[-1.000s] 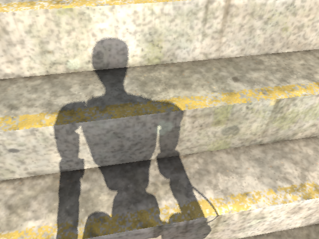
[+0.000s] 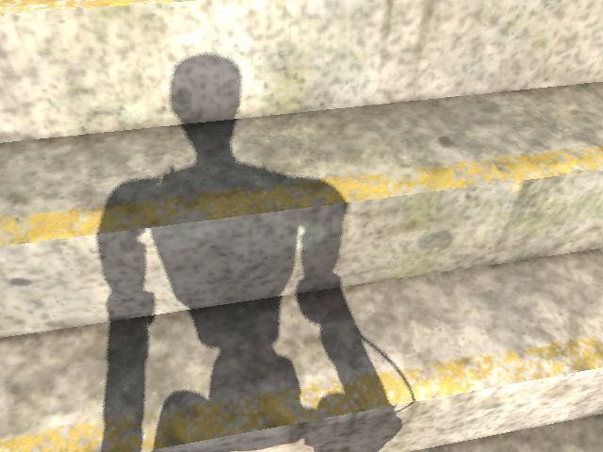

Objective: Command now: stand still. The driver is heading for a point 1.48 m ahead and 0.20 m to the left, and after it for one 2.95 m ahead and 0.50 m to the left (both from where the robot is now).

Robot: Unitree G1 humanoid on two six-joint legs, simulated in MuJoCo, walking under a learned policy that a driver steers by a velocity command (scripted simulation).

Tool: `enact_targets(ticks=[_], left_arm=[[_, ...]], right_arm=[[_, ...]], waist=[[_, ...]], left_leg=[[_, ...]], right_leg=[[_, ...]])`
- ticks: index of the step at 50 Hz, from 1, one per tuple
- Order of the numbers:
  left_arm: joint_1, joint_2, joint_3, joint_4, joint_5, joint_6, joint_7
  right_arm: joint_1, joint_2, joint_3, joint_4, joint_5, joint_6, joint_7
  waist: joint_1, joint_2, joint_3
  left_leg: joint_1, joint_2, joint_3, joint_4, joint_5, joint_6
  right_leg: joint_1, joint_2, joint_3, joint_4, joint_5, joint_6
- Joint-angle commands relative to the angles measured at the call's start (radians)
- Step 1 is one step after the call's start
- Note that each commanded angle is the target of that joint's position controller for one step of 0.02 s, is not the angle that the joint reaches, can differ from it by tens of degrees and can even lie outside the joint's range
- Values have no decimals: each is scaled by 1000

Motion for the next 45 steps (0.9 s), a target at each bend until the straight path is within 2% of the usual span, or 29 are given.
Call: enact_targets(ticks=[1,5,8,10,13,14,16,18,19,21,22,23,24,25,26,28,30,31,35,36,37,38,39,40,41,42,43,44,45], left_arm=[[100,59,10,-6,0,-3,2],[103,57,11,-3,-1,-4,2],[81,86,26,-13,-3,-1,-1],[26,84,28,-40,-5,-6,-16],[-79,49,27,-103,2,-19,-44],[-92,59,35,-127,14,-22,-52],[-77,61,42,-166,13,-32,-65],[-29,63,35,-178,-25,-54,-79],[50,40,28,-159,-44,-57,-76],[252,37,26,-61,-31,-50,-47],[320,37,26,-35,-9,-47,-28],[411,68,36,-4,15,-49,-18],[468,128,48,3,13,-36,-9],[358,232,69,-35,38,-37,-7],[200,218,74,-42,26,-47,-17],[135,146,59,-19,30,-73,-36],[169,37,19,37,39,-93,-47],[182,25,12,60,41,-96,-57],[134,37,-9,90,13,-128,-74],[169,96,-19,132,181,-65,-171],[139,269,17,123,133,-15,-236],[172,243,6,160,148,-1,-274],[217,318,38,169,74,-9,-273],[158,372,46,147,76,-20,-284],[490,226,-10,185,82,-10,-273],[180,269,71,39,-85,-86,-72],[97,334,76,-22,-100,-114,-17],[49,301,75,-56,-81,-132,-15],[-117,184,54,-115,-21,-120,-35]], right_arm=[[79,-66,-11,-16,0,-5,-1],[84,-65,-11,-13,0,-6,0],[98,-130,-38,-8,-1,1,3],[137,-181,-63,4,-3,14,6],[196,-197,-85,48,-1,13,4],[200,-201,-92,53,-14,-1,2],[84,-204,-94,39,-15,-23,-2],[-36,-184,-83,7,-12,-33,3],[-94,-200,-83,-2,-9,-31,-3],[-75,-175,-76,18,4,-36,15],[-65,-149,-65,22,7,-45,40],[-63,-123,-56,14,8,-62,65],[-51,-53,-41,-12,-6,-83,80],[44,-67,-53,-21,1,-79,87],[-59,-70,-58,-57,-32,-73,75],[-358,-14,-29,-216,-51,-91,65],[-365,39,-4,-275,-38,-81,62],[-353,75,10,-290,-20,-72,60],[-483,40,46,-417,17,-18,34],[-521,-181,6,-510,65,59,117],[-667,-201,29,-591,-2,169,171],[-690,-133,53,-589,-20,234,186],[-545,-113,37,-513,-15,246,221],[-343,-59,64,-468,-38,260,217],[-529,-116,33,-439,-3,275,181],[-142,-82,26,-179,-4,110,102],[61,-88,12,-75,11,73,62],[67,-111,-1,-29,10,71,37],[15,-151,-29,3,12,81,11]], waist=[[1,22,75],[-1,23,62],[-14,70,77],[-47,139,103],[-85,216,122],[-86,174,113],[-8,127,70],[60,68,70],[109,110,74],[150,1,47],[155,-82,17],[164,-154,-51],[137,-239,-99],[85,-380,-180],[19,-213,-25],[37,40,91],[-4,102,92],[-10,66,72],[-66,21,131],[-102,-65,-25],[-177,-228,-75],[-183,-177,-122],[-205,-202,-262],[-255,-237,-345],[-38,-113,-455],[-115,-64,-447],[-167,26,-494],[-178,80,-414],[-174,230,-274]], left_leg=[[15,157,-149,-93,49,64],[17,154,-151,-101,-8,69],[-1,161,-203,-110,-277,119],[21,237,-335,-155,-506,180],[-49,400,-561,-277,-660,305],[-42,407,-555,-290,-591,323],[-69,352,-439,-261,-462,288],[-191,265,-251,-257,-316,231],[-285,225,-181,-216,-251,233],[-374,199,-154,7,-190,262],[-374,165,-114,230,-28,252],[-492,112,-79,508,25,210],[-604,40,-68,851,-76,123],[-715,-35,-76,1249,-123,54],[-881,23,-90,1649,-75,49],[-1173,41,-110,1955,23,83],[-1233,42,-142,2046,34,125],[-1276,7,-140,2192,-7,150],[-1074,12,-3,1737,-9,169],[-1012,-4,-75,1449,18,344],[-820,-57,112,1191,-299,247],[-834,-58,78,1086,-193,250],[-802,-112,198,1116,-91,203],[-777,-97,121,851,-62,157],[-742,-213,193,842,-205,162],[-338,-217,161,890,-306,151],[-148,-246,137,772,-386,98],[-79,-217,-19,619,-349,111],[-113,-104,-335,349,-370,209]], right_leg=[[-84,-98,74,-78,29,-103],[-82,-91,71,-80,-10,-107],[-180,-40,31,27,-182,-134],[-367,-3,-18,177,-254,-149],[-529,-29,-64,580,-162,-143],[-585,-34,-43,751,-215,-119],[-567,-62,-10,860,-236,-106],[-351,-48,-36,532,-240,-131],[-167,-33,-73,362,-246,-149],[97,35,-174,145,-35,-177],[169,26,-147,30,37,-166],[332,-58,17,-35,-23,-141],[379,-241,325,-150,29,-129],[338,-389,747,-405,-364,-268],[214,-401,698,-403,-556,-287],[180,-310,370,-268,-276,-213],[113,-260,226,-195,-85,-149],[99,-254,208,-185,-42,-153],[-151,-165,-37,-383,185,-64],[-267,-103,-96,-275,665,-207],[-326,-225,10,-443,1504,-458],[-184,-304,54,-382,1964,-534],[53,-297,-5,-274,2341,-510],[357,-433,-6,-169,2587,-604],[414,-358,2,-115,2763,-501],[287,-189,-214,91,1988,-205],[108,-204,-179,192,1679,-272],[-26,-182,-137,350,1407,-296],[-261,-25,-101,701,515,-239]])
